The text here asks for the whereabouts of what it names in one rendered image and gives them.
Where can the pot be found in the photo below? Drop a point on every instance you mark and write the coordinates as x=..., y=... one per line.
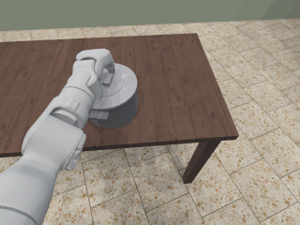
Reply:
x=117, y=117

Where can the table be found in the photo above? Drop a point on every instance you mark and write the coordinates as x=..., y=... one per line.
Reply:
x=179, y=97

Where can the left robot upper arm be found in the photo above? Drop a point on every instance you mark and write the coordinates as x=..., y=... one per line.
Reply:
x=26, y=187

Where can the left robot forearm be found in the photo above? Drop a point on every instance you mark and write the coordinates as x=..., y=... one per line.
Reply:
x=76, y=99

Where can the lid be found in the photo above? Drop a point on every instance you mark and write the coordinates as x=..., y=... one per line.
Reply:
x=123, y=87

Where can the left robot hand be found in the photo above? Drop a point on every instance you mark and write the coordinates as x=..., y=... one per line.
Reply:
x=105, y=58

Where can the knob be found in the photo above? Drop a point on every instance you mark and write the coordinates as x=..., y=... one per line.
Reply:
x=107, y=79

